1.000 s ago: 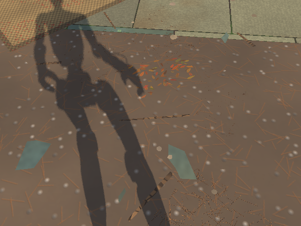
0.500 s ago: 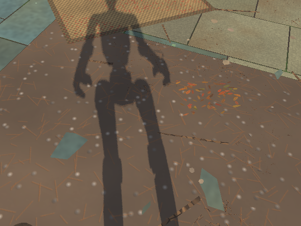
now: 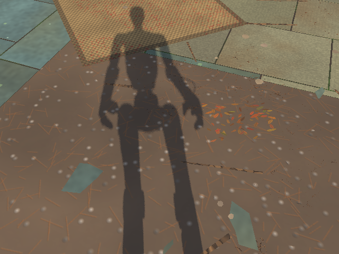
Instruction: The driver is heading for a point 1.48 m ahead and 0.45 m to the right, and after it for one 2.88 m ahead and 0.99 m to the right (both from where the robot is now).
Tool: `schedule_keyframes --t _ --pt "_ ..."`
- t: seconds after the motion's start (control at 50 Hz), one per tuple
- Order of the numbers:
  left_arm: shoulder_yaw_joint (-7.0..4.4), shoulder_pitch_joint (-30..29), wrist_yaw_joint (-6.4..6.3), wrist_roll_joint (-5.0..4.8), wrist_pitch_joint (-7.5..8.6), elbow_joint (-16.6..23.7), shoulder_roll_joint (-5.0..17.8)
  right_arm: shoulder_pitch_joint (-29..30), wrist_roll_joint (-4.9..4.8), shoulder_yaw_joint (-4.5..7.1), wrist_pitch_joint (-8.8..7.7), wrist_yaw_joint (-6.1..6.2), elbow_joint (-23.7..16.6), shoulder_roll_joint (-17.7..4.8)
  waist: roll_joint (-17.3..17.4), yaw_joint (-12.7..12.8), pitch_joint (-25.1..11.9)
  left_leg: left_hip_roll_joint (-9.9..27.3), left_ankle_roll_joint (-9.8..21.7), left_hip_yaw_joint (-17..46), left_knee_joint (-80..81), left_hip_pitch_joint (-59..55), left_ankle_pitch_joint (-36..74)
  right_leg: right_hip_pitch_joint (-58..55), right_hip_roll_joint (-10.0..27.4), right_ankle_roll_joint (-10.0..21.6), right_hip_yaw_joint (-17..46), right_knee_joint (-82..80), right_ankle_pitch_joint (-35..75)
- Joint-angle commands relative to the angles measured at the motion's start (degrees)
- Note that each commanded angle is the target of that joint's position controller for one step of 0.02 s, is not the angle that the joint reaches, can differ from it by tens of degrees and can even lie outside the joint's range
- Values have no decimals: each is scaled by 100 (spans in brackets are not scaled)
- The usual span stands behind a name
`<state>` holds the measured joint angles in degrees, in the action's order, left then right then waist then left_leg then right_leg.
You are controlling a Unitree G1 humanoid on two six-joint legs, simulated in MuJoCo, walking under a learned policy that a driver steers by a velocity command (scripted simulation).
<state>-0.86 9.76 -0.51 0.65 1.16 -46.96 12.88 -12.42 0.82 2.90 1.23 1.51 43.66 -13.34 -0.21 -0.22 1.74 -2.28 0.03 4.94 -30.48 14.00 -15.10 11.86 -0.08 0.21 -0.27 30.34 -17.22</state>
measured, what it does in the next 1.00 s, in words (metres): steps on the spot: left foot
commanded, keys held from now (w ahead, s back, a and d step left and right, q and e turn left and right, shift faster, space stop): no key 0.64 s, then w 0.36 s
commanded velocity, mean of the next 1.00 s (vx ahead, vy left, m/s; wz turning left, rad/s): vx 0.09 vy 0.00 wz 0.01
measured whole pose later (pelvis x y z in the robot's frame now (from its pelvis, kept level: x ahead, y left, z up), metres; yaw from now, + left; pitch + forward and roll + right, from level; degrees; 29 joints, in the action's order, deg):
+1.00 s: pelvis +0.07 +0.03 +0.00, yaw -1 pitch +0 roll +0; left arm -2.6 18.7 -0.8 -1.9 2.6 -58.5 16.3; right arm -14.7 -1.0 3.6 -5.5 0.0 60.4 -13.6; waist -2.7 -0.2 -0.6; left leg -0.6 2.5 -2.6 -30.6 13.9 -17.0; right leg 15.1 0.9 2.1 2.4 47.9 -25.8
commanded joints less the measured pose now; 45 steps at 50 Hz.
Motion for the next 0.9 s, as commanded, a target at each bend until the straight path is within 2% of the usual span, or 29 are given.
schedule_keyframes --t 0.02,0.36,0.64,0.66,0.68,0.7,0.72,0.74,0.76,0.78,0.8,0.84,0.86,0.9 --pt "-146 -71 -11 -10 74 234 642 84 -8 141 -79 46 -263 -565 80 36 -235 335 122 360 402 -290 1060 194 345 143 378 -619 607" --pt "-115 139 -53 -40 69 -559 638 18 -48 155 -75 137 635 -523 18 49 -78 315 47 236 566 -497 1197 123 248 165 339 -859 683" --pt "-75 376 -97 -47 35 -1009 609 -6 -69 90 -90 156 1383 -492 22 61 19 288 2 114 706 -439 1076 27 198 210 331 -975 733" --pt "-70 485 -108 -49 24 -1081 585 -99 -72 69 -86 158 1470 -424 -34 60 -108 194 7 -1 668 -471 551 -27 166 239 324 -1055 101" --pt "-113 533 -130 -88 0 -1107 702 -106 -101 70 -84 163 1509 -416 -171 89 -15 10 34 -208 434 -265 -287 11 179 349 433 -1161 -913" --pt "-176 586 -153 -130 -17 -1102 895 -46 -127 73 -107 159 1485 -424 -436 138 157 -145 64 -410 59 130 -1073 80 391 557 802 -1376 -1976" --pt "-226 767 -169 -160 -9 -1112 1052 129 -139 66 -172 139 1395 -428 -716 238 360 -157 89 -536 -436 673 -1309 39 881 852 1496 -1778 -2845" --pt "-297 858 -178 -180 28 -1115 1248 306 -160 45 -268 98 1286 -385 -981 284 564 20 116 -592 -1047 1041 -1115 66 1528 1202 2318 -2189 -3231" --pt "-337 881 -184 -172 86 -1103 1304 450 -188 38 -361 49 1220 -380 -954 308 783 285 163 -434 -1508 1340 -1024 168 1908 1447 2810 -2418 -3066" --pt "-339 868 -173 -139 151 -1073 1242 490 -216 57 -430 2 1204 -424 -853 298 850 458 203 -314 -1893 1705 -1244 -16 2045 1529 2936 -2462 -2675" --pt "-335 821 -151 -151 199 -1027 1163 458 -239 68 -484 -39 1206 -448 -733 248 803 594 249 -263 -1955 1942 -1394 -276 2034 1485 2822 -2416 -2298" --pt "-343 647 -121 -240 230 -920 1113 436 -268 70 -585 -97 1226 -434 -595 148 612 645 303 -387 -1123 1543 -1178 -375 1686 1189 2104 -2281 -1525" --pt "-353 544 -110 -272 219 -886 1145 348 -260 71 -620 -114 1286 -389 -603 61 481 516 286 -588 -594 933 -849 -138 1414 1069 1649 -2155 -1177" --pt "-363 492 -87 -301 153 -866 1184 -363 -241 117 -632 -137 1637 -328 -524 -257 193 81 172 -1067 234 -693 254 677 981 939 1018 -1638 -966"
Velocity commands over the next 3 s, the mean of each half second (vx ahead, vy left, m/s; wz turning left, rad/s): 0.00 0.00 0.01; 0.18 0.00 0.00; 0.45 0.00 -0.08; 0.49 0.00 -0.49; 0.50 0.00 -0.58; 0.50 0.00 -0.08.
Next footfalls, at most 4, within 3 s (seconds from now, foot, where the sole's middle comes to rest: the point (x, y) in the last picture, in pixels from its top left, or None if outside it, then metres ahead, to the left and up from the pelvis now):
0.94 left None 0.10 0.13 -0.77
1.42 right None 0.47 -0.09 -0.77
1.92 left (158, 195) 0.77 0.07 -0.77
2.44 right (237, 171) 0.90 -0.29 -0.77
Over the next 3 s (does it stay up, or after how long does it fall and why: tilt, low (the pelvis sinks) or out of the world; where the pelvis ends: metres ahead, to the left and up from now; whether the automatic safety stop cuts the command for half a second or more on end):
stays up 1.09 -0.31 -0.02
